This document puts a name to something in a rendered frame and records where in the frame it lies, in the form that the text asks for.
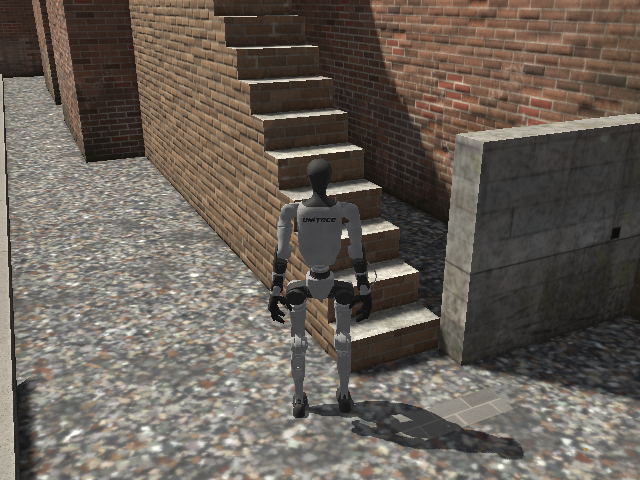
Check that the right robot forearm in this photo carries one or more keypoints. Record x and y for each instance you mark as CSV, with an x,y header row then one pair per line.
x,y
361,273

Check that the right robot hand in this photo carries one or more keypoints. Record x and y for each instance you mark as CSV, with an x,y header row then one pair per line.
x,y
366,307

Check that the left robot hand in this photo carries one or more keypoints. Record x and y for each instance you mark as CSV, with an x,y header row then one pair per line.
x,y
274,309

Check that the robot left upper arm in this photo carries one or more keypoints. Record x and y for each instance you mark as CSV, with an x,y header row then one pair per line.
x,y
288,212

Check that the robot right upper arm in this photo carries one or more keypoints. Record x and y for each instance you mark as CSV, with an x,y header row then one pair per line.
x,y
350,211

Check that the humanoid robot head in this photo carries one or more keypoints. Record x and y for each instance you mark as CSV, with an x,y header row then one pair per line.
x,y
319,174

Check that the left robot forearm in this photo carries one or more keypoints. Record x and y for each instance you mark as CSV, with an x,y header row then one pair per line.
x,y
278,274

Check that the robot right thigh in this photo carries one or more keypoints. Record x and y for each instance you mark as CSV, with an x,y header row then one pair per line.
x,y
343,294

